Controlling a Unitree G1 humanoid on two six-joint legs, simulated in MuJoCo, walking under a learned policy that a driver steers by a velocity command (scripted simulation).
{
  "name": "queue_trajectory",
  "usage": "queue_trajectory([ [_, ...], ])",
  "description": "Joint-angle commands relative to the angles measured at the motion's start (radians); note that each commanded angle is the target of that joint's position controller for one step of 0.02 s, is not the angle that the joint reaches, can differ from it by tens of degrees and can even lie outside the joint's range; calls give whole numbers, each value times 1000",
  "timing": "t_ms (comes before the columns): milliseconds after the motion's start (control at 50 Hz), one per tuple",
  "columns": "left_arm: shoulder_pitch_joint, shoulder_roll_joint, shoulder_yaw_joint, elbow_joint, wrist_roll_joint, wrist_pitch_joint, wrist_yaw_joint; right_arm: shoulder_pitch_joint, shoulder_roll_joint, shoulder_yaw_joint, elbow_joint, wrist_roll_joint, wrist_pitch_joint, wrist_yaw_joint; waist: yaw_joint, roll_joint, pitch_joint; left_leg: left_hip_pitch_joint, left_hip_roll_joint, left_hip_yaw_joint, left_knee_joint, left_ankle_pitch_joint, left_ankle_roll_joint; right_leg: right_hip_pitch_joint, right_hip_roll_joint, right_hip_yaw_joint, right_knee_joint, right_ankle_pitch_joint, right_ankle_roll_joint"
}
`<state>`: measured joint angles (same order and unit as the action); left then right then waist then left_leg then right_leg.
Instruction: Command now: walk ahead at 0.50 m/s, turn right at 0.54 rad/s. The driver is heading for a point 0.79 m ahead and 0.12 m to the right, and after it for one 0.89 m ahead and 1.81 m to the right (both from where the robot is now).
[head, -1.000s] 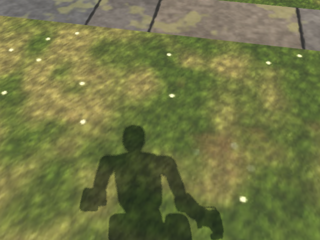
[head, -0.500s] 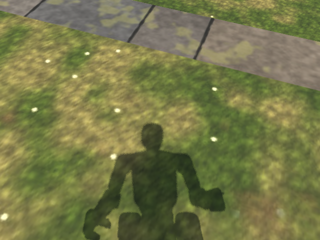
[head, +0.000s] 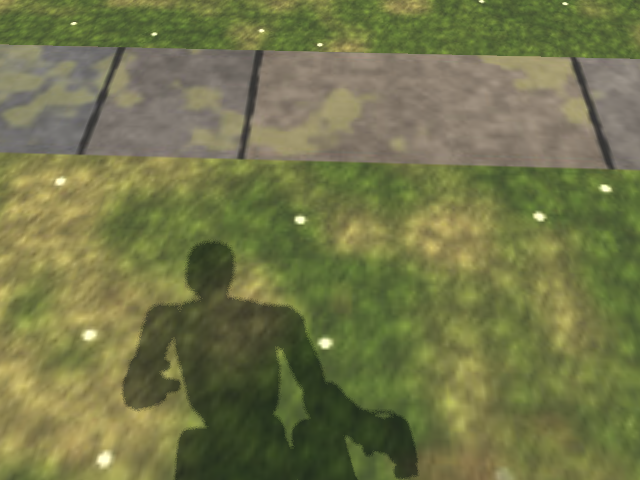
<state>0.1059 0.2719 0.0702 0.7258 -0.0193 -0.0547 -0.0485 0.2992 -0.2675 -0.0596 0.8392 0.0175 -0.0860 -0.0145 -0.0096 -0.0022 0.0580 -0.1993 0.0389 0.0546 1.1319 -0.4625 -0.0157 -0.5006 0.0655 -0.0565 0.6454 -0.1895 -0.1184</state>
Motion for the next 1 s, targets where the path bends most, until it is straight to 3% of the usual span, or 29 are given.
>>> queue_trajectory([
  [20, 209, 145, 43, -20, 1, -18, 11, -99, -119, -12, -162, 20, -81, 13, 78, 9, -204, -596, 27, -165, 211, 65, 42, 650, -319, 591, -349, 63, -234],
  [40, 144, 104, 32, -36, -1, -21, 13, -106, -132, -21, -152, -11, -74, 3, 41, 25, -162, -529, 61, -157, 119, 99, 36, 525, -278, 499, -358, 157, -205],
  [60, 111, 94, 26, -56, 9, -22, 17, -83, -135, -27, -152, -21, -60, 3, 8, 4, -136, -462, 77, -159, 80, 124, 28, 431, -254, 457, -382, 217, -202],
  [100, 107, 113, 31, -65, 7, -24, 25, -63, -116, -27, -159, -31, -36, 2, -16, -4, -115, -420, 80, -139, -3, 150, -2, 337, -229, 411, -412, 300, -206],
  [140, 133, 144, 39, -60, 6, -26, 38, -105, -91, -19, -179, -36, -22, -1, -11, -8, -91, -424, 69, -115, -113, 216, -33, 274, -205, 354, -422, 360, -198],
  [220, 188, 157, 43, -49, -6, -10, 56, -261, -55, -1, -218, -33, -24, 5, 51, -62, -74, -365, 7, -95, -432, 479, -49, 229, -129, 287, -390, 267, -125],
  [300, 247, 157, 42, -34, -12, 4, 60, -353, -81, -6, -248, -12, -39, 25, 90, -93, -76, -317, -38, -111, -588, 518, -39, 292, -161, 380, -327, 154, -102],
  [360, 241, 157, 44, -38, -8, 11, 66, -323, -121, -25, -250, -8, -56, 35, 58, -124, -82, -260, -47, -131, -650, 411, 1, 369, -196, 480, -245, 130, -80],
  [380, 220, 149, 42, -46, -7, 13, 66, -262, -130, -34, -236, -8, -61, 33, 20, -136, -95, -181, -50, -118, -686, 405, 22, 365, -184, 488, -202, 155, -65],
  [400, 204, 119, 32, -58, -3, 11, 64, -166, -156, -48, -216, -17, -67, 27, -30, -128, -153, -22, -24, -125, -706, 414, 56, 331, -138, 459, -96, 203, -34],
  [420, 194, 61, 10, -81, 12, 5, 59, -15, -212, -64, -206, -34, -68, 17, -96, -32, -285, 231, 141, -276, -689, 367, 125, 212, -78, 376, 170, 96, 5],
  [440, 340, 7, -8, -106, -16, -3, 60, 79, -284, -82, -168, -46, -55, 20, -37, 311, -408, 557, 365, -730, -763, 173, 292, -148, 58, 245, 488, -367, 71],
  [460, 346, 109, 5, -81, -27, -3, 62, 70, -194, -65, -178, -22, -49, 25, -54, 256, -356, 537, 392, -845, -811, -44, 288, -287, -24, 260, 638, -384, 86],
  [480, 242, 167, 22, -89, -20, 3, 62, 31, -131, -48, -189, -17, -41, 19, -83, 149, -226, 421, 347, -688, -825, -35, 241, -321, -60, 244, 683, -287, 95],
  [500, 187, 159, 23, -103, -7, 8, 62, -17, -116, -38, -193, -25, -32, 18, -67, 76, -152, 298, 304, -555, -837, 87, 212, -294, -93, 209, 672, -213, 102],
  [520, 151, 146, 25, -117, 3, 8, 58, -46, -98, -31, -185, -28, -27, 17, -49, 66, -93, 201, 264, -462, -861, 194, 204, -275, -119, 205, 629, -165, 106],
  [560, 165, 108, 24, -124, -10, 18, 46, -68, -83, -25, -172, -31, -30, 17, -14, 112, -64, 98, 214, -327, -913, 286, 189, -206, -156, 183, 574, -126, 106],
  [600, 152, 76, 17, -133, -10, 29, 44, -65, -98, -31, -151, -23, -38, 19, -7, 111, -49, 69, 213, -245, -950, 358, 205, -211, -168, 162, 527, -105, 115],
  [680, 85, 42, 0, -146, 2, 23, 40, -34, -141, -42, -103, -23, -38, 23, -15, 67, -49, 94, 215, -145, -976, 482, 227, -220, -167, 163, 325, 28, 124],
  [760, -47, 26, -15, -166, 4, 0, 16, -4, -171, -43, -65, -2, -22, 22, -56, 62, -20, 101, 187, -46, -972, 501, 199, -137, -146, 80, 76, 173, 111],
  [820, -117, 39, -14, -197, -4, -6, 4, 50, -198, -47, -30, 12, -7, 24, -70, 80, 2, 168, 227, -55, -953, 516, 190, -113, -131, 53, -16, 121, 86],
  [860, -109, 63, -5, -203, -1, -8, 1, 53, -215, -50, -13, 20, 6, 22, -44, 99, -5, 218, 248, -51, -897, 638, 176, -62, -106, 31, -69, 45, 53],
  [880, -46, 84, 7, -189, 5, -9, 3, 40, -224, -50, -8, 24, 11, 19, 5, 105, -43, 221, 236, -25, -815, 798, 159, 47, -75, 5, -111, 45, 31],
  [900, 91, 121, 31, -144, 10, -8, 8, 40, -212, -44, -2, 24, 16, 15, 76, 91, -126, 183, 196, 22, -654, 929, 133, 251, -39, -22, -154, 87, 2],
  [920, 258, 183, 58, -102, 14, -3, 21, 40, -176, -27, -12, 8, 13, 10, 148, 55, -236, 18, 152, 56, -418, 806, 91, 530, -111, 73, -120, 123, -37],
  [940, 349, 304, 78, -92, 30, -1, 33, 125, -57, 18, -55, -16, -4, 21, 117, -202, -377, -406, 0, 51, 4, 216, 20, 907, -412, 558, -168, 18, -201],
  [960, 368, 237, 60, -91, 21, -4, 33, 105, -101, 10, -32, 3, -26, 25, 142, -191, -477, -515, -42, -136, 175, -113, 23, 911, -487, 795, -306, -33, -241],
  [980, 311, 187, 40, -86, 22, -11, 29, 25, -168, -13, -60, 36, -32, 30, 136, -140, -311, -597, 7, -161, 215, -59, 36, 789, -451, 624, -315, -9, -187],
  [1000, 249, 149, 28, -84, 18, -15, 28, -26, -158, -10, -73, 36, -31, 27, 102, -103, -218, -583, 53, -139, 166, 26, 43, 652, -403, 473, -328, 46, -149],
])
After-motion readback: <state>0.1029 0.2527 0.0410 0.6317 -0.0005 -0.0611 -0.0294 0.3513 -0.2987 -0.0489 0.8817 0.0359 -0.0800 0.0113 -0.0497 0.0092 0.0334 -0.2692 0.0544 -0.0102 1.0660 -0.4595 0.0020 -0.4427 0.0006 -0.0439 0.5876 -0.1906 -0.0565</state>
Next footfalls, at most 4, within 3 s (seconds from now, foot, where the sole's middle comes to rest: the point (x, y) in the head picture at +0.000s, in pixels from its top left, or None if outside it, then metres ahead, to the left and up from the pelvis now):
0.42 left None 0.43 0.10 -0.75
0.92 right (457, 413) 0.56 -0.25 -0.75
1.40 left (396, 275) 0.90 -0.16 -0.75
1.80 right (484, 350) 0.70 -0.34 -0.75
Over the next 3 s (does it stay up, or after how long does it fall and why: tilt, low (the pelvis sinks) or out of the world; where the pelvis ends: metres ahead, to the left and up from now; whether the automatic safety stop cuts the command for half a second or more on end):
stays up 0.80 -0.55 0.03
